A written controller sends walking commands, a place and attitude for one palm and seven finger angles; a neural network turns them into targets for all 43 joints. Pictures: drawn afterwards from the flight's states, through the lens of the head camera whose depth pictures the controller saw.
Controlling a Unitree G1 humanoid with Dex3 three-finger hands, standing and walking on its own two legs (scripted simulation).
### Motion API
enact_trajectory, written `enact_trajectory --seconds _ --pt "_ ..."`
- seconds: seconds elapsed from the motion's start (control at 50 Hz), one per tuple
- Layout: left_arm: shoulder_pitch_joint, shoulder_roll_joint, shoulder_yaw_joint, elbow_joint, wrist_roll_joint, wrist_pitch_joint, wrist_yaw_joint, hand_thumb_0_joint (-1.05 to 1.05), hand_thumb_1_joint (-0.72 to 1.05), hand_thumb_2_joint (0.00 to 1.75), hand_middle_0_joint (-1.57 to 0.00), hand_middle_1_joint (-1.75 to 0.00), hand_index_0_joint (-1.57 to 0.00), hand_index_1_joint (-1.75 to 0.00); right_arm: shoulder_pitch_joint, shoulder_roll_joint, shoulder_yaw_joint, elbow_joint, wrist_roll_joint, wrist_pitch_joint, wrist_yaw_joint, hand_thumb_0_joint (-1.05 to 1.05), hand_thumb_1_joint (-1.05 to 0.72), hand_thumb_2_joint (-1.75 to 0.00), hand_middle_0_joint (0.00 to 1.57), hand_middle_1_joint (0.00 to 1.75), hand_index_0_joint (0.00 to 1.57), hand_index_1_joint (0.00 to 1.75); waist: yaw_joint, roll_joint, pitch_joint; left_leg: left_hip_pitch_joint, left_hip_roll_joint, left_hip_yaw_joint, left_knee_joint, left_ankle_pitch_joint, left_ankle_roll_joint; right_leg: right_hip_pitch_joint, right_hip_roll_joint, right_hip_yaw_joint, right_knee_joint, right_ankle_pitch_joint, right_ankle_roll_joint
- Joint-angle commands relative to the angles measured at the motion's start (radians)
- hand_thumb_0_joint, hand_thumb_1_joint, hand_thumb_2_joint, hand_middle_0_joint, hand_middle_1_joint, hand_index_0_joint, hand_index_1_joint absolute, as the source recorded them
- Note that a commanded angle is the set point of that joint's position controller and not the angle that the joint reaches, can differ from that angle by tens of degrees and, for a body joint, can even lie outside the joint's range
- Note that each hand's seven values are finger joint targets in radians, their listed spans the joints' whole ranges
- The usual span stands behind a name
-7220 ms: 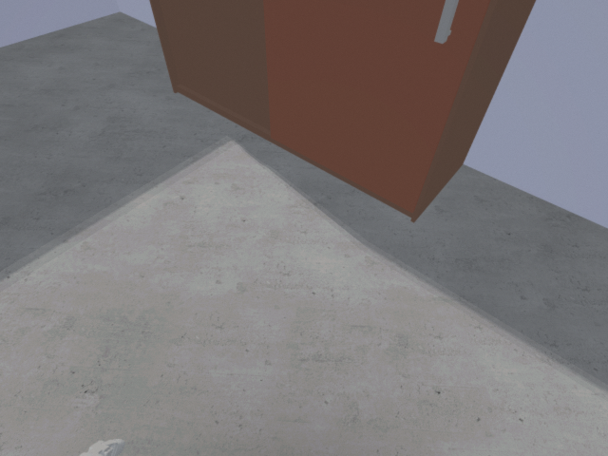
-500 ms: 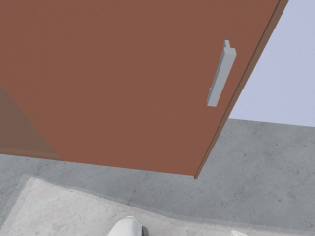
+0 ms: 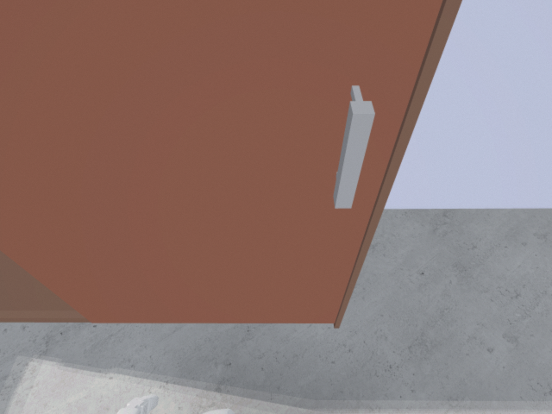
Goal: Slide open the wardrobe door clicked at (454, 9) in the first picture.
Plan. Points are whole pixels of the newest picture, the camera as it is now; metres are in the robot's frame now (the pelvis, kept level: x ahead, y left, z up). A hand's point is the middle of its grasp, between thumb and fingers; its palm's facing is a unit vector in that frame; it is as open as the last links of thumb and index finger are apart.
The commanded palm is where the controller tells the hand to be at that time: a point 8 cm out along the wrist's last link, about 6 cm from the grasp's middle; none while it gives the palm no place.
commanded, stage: come to a stop and stand still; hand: right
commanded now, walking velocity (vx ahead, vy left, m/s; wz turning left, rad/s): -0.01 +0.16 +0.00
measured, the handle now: (348, 151) +0.46 -0.09 +0.13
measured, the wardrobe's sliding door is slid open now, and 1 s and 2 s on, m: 0.00 0.00 0.00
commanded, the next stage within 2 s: look again from close up in 1.62 s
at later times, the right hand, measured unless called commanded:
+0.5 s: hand out of the picture -0.03 -0.15 -0.15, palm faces +0.01 +0.98 -0.22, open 7.3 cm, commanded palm none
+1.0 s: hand out of the picture -0.06 -0.10 -0.16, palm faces +0.04 +0.99 -0.15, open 7.3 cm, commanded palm none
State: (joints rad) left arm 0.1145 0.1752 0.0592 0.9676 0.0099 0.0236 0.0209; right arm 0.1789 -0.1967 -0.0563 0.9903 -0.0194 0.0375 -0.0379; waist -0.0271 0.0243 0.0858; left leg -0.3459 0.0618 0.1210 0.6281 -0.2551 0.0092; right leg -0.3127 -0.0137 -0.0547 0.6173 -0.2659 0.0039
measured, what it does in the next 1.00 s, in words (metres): steps on the spot: left foot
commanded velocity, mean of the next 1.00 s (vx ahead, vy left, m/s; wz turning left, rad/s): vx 0.01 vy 0.03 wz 0.00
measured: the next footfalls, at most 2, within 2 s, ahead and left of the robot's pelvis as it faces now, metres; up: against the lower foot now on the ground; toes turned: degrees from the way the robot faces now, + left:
left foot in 0.42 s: -0.04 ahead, +0.14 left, +0.00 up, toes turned -1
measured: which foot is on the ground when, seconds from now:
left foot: down 0.00-0.00, up 0.02-0.40, down 0.42-1.00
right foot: down 0.00-1.00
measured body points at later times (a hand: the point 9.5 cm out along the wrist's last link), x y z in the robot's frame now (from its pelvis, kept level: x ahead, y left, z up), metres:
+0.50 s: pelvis -0.04 +0.03 +0.02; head -0.04 +0.05 +0.47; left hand -0.06 +0.27 -0.15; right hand -0.03 -0.20 -0.14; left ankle -0.08 +0.14 -0.72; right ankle +0.03 -0.10 -0.72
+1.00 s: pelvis -0.04 +0.04 +0.01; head -0.02 +0.05 +0.46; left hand -0.06 +0.25 -0.15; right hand -0.06 -0.15 -0.15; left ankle -0.08 +0.15 -0.72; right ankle +0.00 -0.10 -0.72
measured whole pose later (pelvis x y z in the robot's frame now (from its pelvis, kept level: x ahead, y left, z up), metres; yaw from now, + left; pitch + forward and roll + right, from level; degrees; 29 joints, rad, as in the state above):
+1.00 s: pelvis -0.04 +0.04 +0.01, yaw +1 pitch -1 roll +1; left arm 0.30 0.11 0.01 1.14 0.01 0.01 0.03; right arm 0.31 -0.08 0.00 1.14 -0.01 -0.02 -0.05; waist 0.00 -0.02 0.05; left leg -0.11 -0.02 0.06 0.44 -0.30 0.02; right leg -0.29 -0.08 0.00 0.53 -0.21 0.04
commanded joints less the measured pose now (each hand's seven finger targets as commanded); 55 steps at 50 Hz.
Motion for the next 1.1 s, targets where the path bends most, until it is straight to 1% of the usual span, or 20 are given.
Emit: enact_trajectory --seconds 0.0,0.04,0.08,0.24,0.34,0.38,0.4,0.42,0.44,0.46,0.52,0.62,0.8,0.92,0.94,0.96,0.98,1.0,1.04,1.08 --pt "0.117 0.187 0.02 -0.038 0.017 -0.018 0.02 0.0 0.9 0.9 -0.2 -0.3 -0.2 -0.3 0.052 -0.083 -0.018 -0.068 -0.002 0.012 -0.007 0.0 -0.9 -0.9 0.2 0.3 0.2 0.3 0.05 -0.276 -0.089 -0.054 -0.041 -0.166 0.352 -0.331 -0.029 0.015 -0.384 0.38 -0.371 0.395 -0.16" --pt "0.032 0.151 0.003 -0.053 0.017 -0.021 0.027 0.0 0.9 0.9 -0.2 -0.3 -0.2 -0.3 0.095 -0.092 -0.029 -0.035 -0.004 0.01 0.006 0.0 -0.9 -0.9 0.2 0.3 0.2 0.3 0.005 -0.183 -0.063 -0.091 -0.048 -0.194 0.454 -0.214 -0.034 0.018 -0.299 0.281 -0.355 0.277 -0.157" --pt "0.036 0.137 -0.004 -0.047 0.012 -0.032 0.027 0.0 0.9 0.9 -0.2 -0.3 -0.2 -0.3 0.131 -0.084 -0.025 -0.009 -0.003 0.002 0.016 0.0 -0.9 -0.9 0.2 0.3 0.2 0.3 0.003 -0.133 -0.106 -0.11 -0.042 -0.182 0.456 -0.157 -0.048 0.1 -0.264 0.223 -0.347 0.285 -0.146" --pt "0.175 0.156 0.017 0.036 0.012 -0.024 0.025 0.0 0.9 0.9 -0.2 -0.3 -0.2 -0.3 0.078 -0.043 -0.003 0.008 -0.002 0.004 0.026 0.0 -0.9 -0.9 0.2 0.3 0.2 0.3 0.078 -0.171 -0.119 -0.059 -0.016 -0.121 0.188 -0.233 -0.058 0.238 -0.281 0.266 -0.385 0.136 -0.155" --pt "0.15 0.156 0.021 0.065 0.009 -0.017 0.013 0.0 0.9 0.9 -0.2 -0.3 -0.2 -0.3 0.184 -0.015 0.014 0.075 0.006 -0.009 0.02 0.0 -0.9 -0.9 0.2 0.3 0.2 0.3 0.034 -0.19 -0.108 0.16 -0.044 -0.053 -0.155 -0.102 -0.03 0.107 -0.211 0.225 -0.391 -0.039 -0.1" --pt "0.157 0.094 0.012 0.078 -0.001 -0.016 0.005 0.0 0.9 0.9 -0.2 -0.3 -0.2 -0.3 0.231 -0.054 0.014 0.101 0.003 -0.027 0.01 0.0 -0.9 -0.9 0.2 0.3 0.2 0.3 0.017 -0.093 -0.079 0.285 0.027 -0.126 -0.35 -0.01 -0.003 -0.002 -0.126 0.136 -0.294 -0.052 -0.026" --pt "0.156 0.05 -0.001 0.075 -0.006 -0.015 0.001 0.0 0.9 0.9 -0.2 -0.3 -0.2 -0.3 0.21 -0.092 0.013 0.098 0.002 -0.034 0.006 0.0 -0.9 -0.9 0.2 0.3 0.2 0.3 0.027 0.022 -0.059 0.228 0.134 -0.247 -0.404 -0.103 0.042 -0.022 -0.063 0.065 -0.212 -0.059 0.013" --pt "0.153 0.023 -0.013 0.07 -0.004 -0.013 -0.005 0.0 0.9 0.9 -0.2 -0.3 -0.2 -0.3 0.166 -0.123 0.013 0.084 0.004 -0.035 0.005 0.0 -0.9 -0.9 0.2 0.3 0.2 0.3 0.041 0.055 -0.04 0.115 0.199 -0.29 -0.451 -0.202 0.073 0.02 -0.036 0.038 -0.181 -0.046 0.023" --pt "0.141 0.026 -0.017 0.075 0.008 -0.004 -0.006 0.0 0.9 0.9 -0.2 -0.3 -0.2 -0.3 0.126 -0.129 0.007 0.076 0.007 -0.046 0.004 0.0 -0.9 -0.9 0.2 0.3 0.2 0.3 0.032 0.226 0.013 0.007 0.186 -0.318 -0.499 -0.287 0.08 0.034 -0.041 0.036 -0.134 -0.029 0.02" --pt "0.146 0.033 -0.015 0.084 0.011 0.001 -0.005 0.0 0.9 0.9 -0.2 -0.3 -0.2 -0.3 0.104 -0.103 0.015 0.077 0.006 -0.045 0.001 0.0 -0.9 -0.9 0.2 0.3 0.2 0.3 0.035 0.25 0.072 -0.052 0.177 -0.311 -0.516 -0.298 0.082 0.048 -0.047 0.042 -0.096 -0.014 0.015" --pt "0.258 0.019 -0.03 0.147 0.009 -0.018 0.0 0.0 0.9 0.9 -0.2 -0.3 -0.2 -0.3 0.1 -0.054 0.027 0.084 0.015 -0.053 0.002 0.0 -0.9 -0.9 0.2 0.3 0.2 0.3 0.066 0.093 0.033 0.026 0.104 -0.204 -0.384 -0.057 0.063 0.103 -0.061 0.049 -0.163 0.145 0.012" --pt "0.263 0.024 -0.038 0.177 0.003 -0.024 0.013 0.0 0.9 0.9 -0.2 -0.3 -0.2 -0.3 0.166 -0.034 0.028 0.117 0.021 -0.049 -0.001 0.0 -0.9 -0.9 0.2 0.3 0.2 0.3 0.038 -0.028 0.031 0.084 0.057 -0.17 -0.349 0.01 0.031 0.119 -0.083 0.065 -0.197 0.21 0.017" --pt "0.281 0.003 -0.033 0.188 0.004 -0.019 0.018 0.0 0.9 0.9 -0.2 -0.3 -0.2 -0.3 0.179 -0.011 0.025 0.122 0.016 -0.046 -0.003 0.0 -0.9 -0.9 0.2 0.3 0.2 0.3 0.041 -0.011 0.047 0.064 0.052 -0.174 -0.364 -0.068 0.036 0.116 -0.078 0.059 -0.186 0.157 0.018" --pt "0.268 0.008 -0.032 0.18 0.001 -0.029 0.022 0.0 0.9 0.9 -0.2 -0.3 -0.2 -0.3 0.203 0.001 0.025 0.127 0.015 -0.048 -0.003 0.0 -0.9 -0.9 0.2 0.3 0.2 0.3 0.034 -0.022 0.004 0.114 0.042 -0.154 -0.324 0.041 0.027 0.128 -0.087 0.072 -0.193 0.215 0.007" --pt "0.111 0.033 -0.038 0.09 -0.004 -0.051 0.009 0.0 0.9 0.9 -0.2 -0.3 -0.2 -0.3 0.303 -0.032 0.029 0.146 -0.006 -0.089 -0.038 0.0 -0.9 -0.9 0.2 0.3 0.2 0.3 -0.033 0.053 0.029 0.125 0.113 -0.283 -0.329 0.67 -0.034 0.0 -0.062 0.036 0.062 0.135 0.024" --pt "0.16 0.0 -0.045 0.028 0.001 -0.049 0.009 0.0 0.9 0.9 -0.2 -0.3 -0.2 -0.3 0.263 -0.077 0.019 0.115 -0.011 -0.104 -0.04 0.0 -0.9 -0.9 0.2 0.3 0.2 0.3 0.041 0.056 -0.024 0.277 0.181 -0.244 -0.231 1.117 -0.003 -0.065 -0.025 0.03 0.054 -0.04 0.014" --pt "0.233 -0.013 -0.042 0.031 0.002 -0.059 0.012 0.0 0.9 0.9 -0.2 -0.3 -0.2 -0.3 0.267 -0.075 0.022 0.085 -0.009 -0.106 -0.037 0.0 -0.9 -0.9 0.2 0.3 0.2 0.3 0.053 0.152 -0.173 0.367 0.17 -0.187 -0.118 1.245 0.035 -0.027 -0.017 0.01 0.0 -0.066 -0.016" --pt "0.265 0.001 -0.037 0.04 0.0 -0.061 0.014 0.0 0.9 0.9 -0.2 -0.3 -0.2 -0.3 0.246 -0.062 0.028 0.069 0.001 -0.106 -0.035 0.0 -0.9 -0.9 0.2 0.3 0.2 0.3 0.061 0.195 -0.24 0.407 0.132 -0.136 -0.062 1.194 0.043 0.023 0.001 0.006 -0.047 0.016 -0.019" --pt "0.27 0.028 -0.033 0.049 -0.004 -0.06 0.016 0.0 0.9 0.9 -0.2 -0.3 -0.2 -0.3 0.236 -0.048 0.031 0.044 0.009 -0.094 -0.029 0.0 -0.9 -0.9 0.2 0.3 0.2 0.3 0.054 0.127 -0.193 0.294 0.088 -0.137 -0.066 0.831 0.032 0.091 -0.038 0.039 -0.085 0.218 -0.04" --pt "0.241 0.053 -0.036 0.039 0.0 -0.058 0.018 0.0 0.9 0.9 -0.2 -0.3 -0.2 -0.3 0.246 -0.021 0.037 0.03 -0.002 -0.067 -0.028 0.0 -0.9 -0.9 0.2 0.3 0.2 0.3 0.025 -0.078 -0.049 0.155 0.038 -0.132 -0.131 0.334 0.027 0.07 -0.095 0.097 -0.086 0.391 -0.059"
